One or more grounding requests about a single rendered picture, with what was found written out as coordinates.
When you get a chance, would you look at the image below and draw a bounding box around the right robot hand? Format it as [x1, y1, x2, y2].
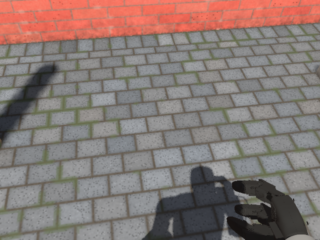
[226, 179, 309, 240]

